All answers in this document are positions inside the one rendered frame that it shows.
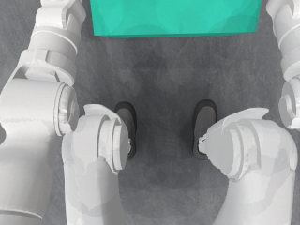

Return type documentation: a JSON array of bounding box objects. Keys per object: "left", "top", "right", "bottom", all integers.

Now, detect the right robot upper arm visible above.
[{"left": 278, "top": 74, "right": 300, "bottom": 132}]

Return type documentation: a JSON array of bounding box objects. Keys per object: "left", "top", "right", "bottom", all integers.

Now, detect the robot left forearm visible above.
[{"left": 0, "top": 0, "right": 86, "bottom": 128}]

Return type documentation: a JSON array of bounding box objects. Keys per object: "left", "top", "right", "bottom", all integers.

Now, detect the carton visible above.
[{"left": 90, "top": 0, "right": 262, "bottom": 38}]

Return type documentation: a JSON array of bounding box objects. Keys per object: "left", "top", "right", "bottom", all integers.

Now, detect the right robot thigh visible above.
[{"left": 212, "top": 118, "right": 296, "bottom": 225}]

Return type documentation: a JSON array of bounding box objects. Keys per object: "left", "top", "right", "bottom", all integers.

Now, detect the left robot upper arm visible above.
[{"left": 0, "top": 78, "right": 80, "bottom": 225}]

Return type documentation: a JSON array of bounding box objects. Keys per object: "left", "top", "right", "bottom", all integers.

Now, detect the robot right forearm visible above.
[{"left": 265, "top": 0, "right": 300, "bottom": 81}]

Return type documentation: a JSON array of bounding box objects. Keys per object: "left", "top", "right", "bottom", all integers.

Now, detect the robot right shin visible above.
[{"left": 198, "top": 108, "right": 298, "bottom": 171}]

